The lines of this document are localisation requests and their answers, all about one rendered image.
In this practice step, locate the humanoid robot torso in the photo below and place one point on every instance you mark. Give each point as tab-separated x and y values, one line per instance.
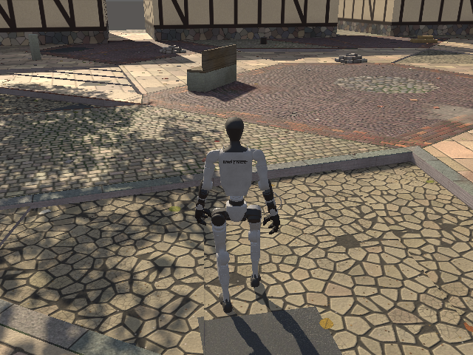
235	179

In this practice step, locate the left robot forearm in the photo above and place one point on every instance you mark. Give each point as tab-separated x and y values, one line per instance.
201	198

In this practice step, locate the left robot upper arm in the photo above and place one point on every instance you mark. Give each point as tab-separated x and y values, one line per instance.
209	166

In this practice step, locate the right robot hand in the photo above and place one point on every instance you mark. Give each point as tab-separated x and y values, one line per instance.
275	224

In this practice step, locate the left robot thigh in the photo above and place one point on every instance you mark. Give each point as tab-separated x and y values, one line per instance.
218	222

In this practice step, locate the right robot upper arm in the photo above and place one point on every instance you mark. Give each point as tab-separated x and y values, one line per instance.
261	167

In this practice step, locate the left robot hand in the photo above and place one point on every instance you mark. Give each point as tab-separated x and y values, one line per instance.
201	213

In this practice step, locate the right robot forearm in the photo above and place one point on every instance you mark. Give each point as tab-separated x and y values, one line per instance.
269	200

